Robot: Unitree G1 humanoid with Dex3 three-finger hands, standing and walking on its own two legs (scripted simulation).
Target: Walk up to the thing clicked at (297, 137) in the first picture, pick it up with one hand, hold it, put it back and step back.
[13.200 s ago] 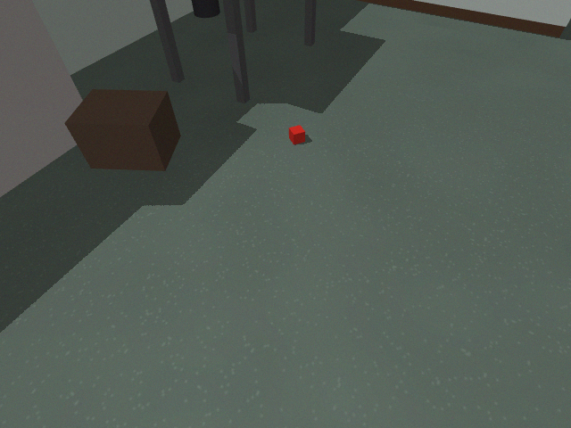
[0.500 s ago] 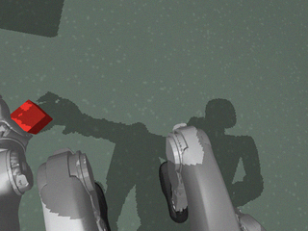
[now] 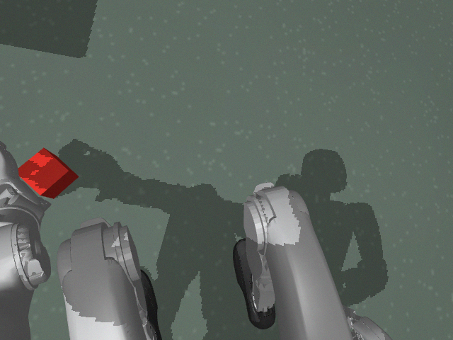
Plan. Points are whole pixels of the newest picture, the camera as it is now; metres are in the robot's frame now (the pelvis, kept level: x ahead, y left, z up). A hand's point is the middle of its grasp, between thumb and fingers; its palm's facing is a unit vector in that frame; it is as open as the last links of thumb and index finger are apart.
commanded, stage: rise first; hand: left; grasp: from above
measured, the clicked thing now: (48, 174) +0.44 +0.30 -0.29
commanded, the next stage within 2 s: approach in 0.42 s
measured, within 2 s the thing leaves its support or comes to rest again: neither
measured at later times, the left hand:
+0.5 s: hand (13, 186) +0.40 +0.32 -0.18, palm faces -0.29 -0.32 -0.90, open 13.9 cm
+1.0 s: hand (46, 135) +0.49 +0.26 -0.17, palm faces -0.24 -0.30 -0.92, open 14.1 cm
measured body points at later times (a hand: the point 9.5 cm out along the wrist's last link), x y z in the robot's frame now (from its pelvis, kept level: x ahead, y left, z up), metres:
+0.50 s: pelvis +0.00 +0.00 +0.00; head +0.23 +0.05 +0.38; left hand +0.41 +0.33 -0.13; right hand +0.04 -0.26 -0.11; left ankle +0.07 +0.13 -0.29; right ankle +0.10 -0.12 -0.29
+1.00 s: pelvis +0.01 +0.00 +0.00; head +0.26 +0.05 +0.37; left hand +0.50 +0.28 -0.12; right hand +0.00 -0.26 -0.09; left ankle +0.07 +0.13 -0.29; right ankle +0.10 -0.12 -0.29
